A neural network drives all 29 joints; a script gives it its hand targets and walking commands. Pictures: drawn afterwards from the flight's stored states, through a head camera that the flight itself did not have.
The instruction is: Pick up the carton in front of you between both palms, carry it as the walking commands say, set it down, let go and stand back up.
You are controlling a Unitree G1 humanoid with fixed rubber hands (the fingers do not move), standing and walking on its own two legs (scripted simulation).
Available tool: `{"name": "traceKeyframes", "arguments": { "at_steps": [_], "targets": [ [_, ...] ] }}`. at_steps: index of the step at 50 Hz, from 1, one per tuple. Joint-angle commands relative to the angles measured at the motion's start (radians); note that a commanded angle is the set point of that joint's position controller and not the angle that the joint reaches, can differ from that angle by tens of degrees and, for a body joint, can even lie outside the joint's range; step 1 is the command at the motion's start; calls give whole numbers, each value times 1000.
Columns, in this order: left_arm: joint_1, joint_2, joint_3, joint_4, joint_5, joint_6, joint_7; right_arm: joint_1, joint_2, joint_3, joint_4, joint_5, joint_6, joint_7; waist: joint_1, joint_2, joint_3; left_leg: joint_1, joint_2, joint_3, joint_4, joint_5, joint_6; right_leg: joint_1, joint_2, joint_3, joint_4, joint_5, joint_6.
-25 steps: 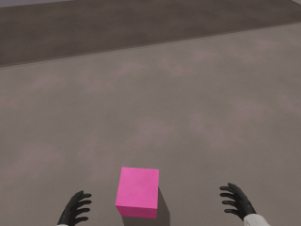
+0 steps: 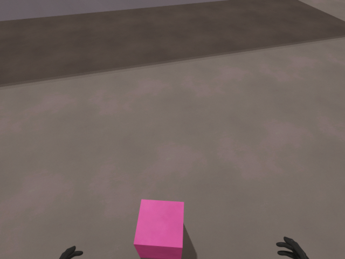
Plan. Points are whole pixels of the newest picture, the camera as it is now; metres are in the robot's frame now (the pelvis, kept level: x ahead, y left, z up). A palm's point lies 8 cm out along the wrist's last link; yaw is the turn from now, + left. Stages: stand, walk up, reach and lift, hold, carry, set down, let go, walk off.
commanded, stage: stand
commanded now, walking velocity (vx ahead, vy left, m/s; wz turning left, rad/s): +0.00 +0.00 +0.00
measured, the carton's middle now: (161, 230) +0.39 +0.07 -0.64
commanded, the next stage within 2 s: none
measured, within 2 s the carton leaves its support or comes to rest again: neither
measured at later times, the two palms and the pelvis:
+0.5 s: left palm out of the picture +0.07 +0.29 -0.10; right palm out of the picture +0.08 -0.28 -0.10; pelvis -0.02 +0.00 +0.00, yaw +1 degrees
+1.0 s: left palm out of the picture +0.05 +0.30 -0.10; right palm out of the picture +0.06 -0.29 -0.10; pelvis -0.03 +0.00 +0.01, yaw +1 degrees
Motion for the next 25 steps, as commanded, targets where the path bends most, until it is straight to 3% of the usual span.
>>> {"name": "traceKeyframes", "arguments": {
  "at_steps": [1,25],
  "targets": [
    [-7,131,33,-51,0,-15,6,-26,-143,-32,-48,2,-14,-5,0,20,-35,106,85,-75,-57,292,13,-100,-73,37,-80,260,17],
    [-17,151,23,52,-4,-23,7,-24,-165,-17,45,14,-13,-2,-1,23,14,84,95,-110,-127,173,10,-101,-92,61,-139,138,7]
  ]
}}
